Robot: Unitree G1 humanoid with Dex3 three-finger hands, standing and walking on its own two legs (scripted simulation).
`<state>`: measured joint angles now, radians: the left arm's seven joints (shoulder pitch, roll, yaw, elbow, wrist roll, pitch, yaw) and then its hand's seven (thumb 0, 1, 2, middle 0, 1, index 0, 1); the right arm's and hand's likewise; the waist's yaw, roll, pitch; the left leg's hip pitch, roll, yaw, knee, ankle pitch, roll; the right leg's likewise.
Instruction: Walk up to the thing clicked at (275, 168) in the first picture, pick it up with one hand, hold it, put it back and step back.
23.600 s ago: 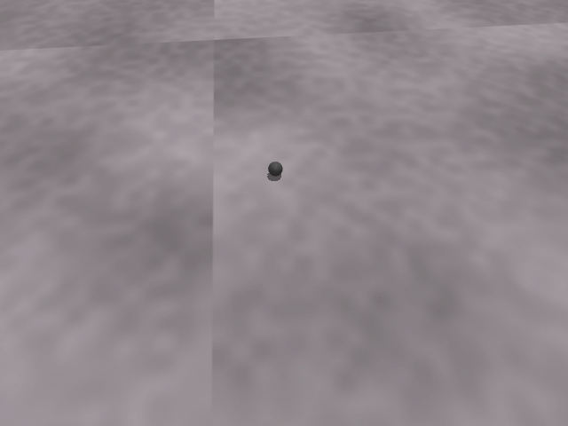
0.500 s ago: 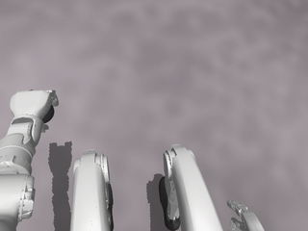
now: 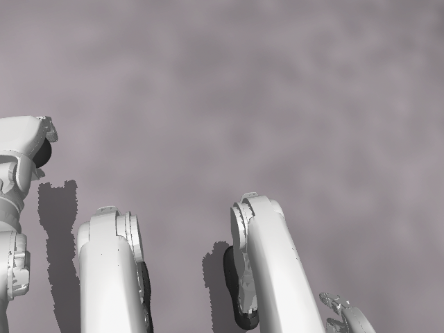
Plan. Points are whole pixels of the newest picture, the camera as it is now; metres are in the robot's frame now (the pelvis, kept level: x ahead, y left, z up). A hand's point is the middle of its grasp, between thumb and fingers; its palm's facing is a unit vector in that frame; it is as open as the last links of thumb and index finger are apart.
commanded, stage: crouch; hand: left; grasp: from above
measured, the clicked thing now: (28, 150) +0.44 +0.32 -0.17
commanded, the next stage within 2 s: lower in 0.32 s
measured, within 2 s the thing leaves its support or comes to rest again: neither
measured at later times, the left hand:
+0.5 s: hand (37, 158) +0.44 +0.31 -0.20, palm faces -0.45 -0.08 -0.89, open 8.7 cm
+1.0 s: hand (49, 164) +0.44 +0.31 -0.26, palm faces -0.45 -0.09 -0.89, open 8.8 cm
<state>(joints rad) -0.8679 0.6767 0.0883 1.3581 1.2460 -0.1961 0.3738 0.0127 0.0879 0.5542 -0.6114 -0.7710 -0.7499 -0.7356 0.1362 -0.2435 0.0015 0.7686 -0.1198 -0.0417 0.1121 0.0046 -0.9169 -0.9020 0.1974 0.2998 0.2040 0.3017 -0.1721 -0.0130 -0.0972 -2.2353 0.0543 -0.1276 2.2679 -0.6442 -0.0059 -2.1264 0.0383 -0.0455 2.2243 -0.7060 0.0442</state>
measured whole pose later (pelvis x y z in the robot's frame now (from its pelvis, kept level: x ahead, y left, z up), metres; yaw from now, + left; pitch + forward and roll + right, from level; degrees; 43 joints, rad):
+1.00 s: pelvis +0.01 +0.00 -0.07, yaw -3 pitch +31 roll -9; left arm -0.92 0.82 0.17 1.54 1.30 -0.25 0.50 0.01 0.07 0.62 -0.59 -0.78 -0.72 -0.78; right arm 0.07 -0.27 0.11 0.77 -0.20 -0.08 0.15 0.00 -0.92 -0.90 0.20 0.30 0.20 0.30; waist -0.23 -0.07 0.02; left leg -2.38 0.04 -0.21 2.49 -0.67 -0.03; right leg -2.26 0.06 -0.09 2.42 -0.72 0.05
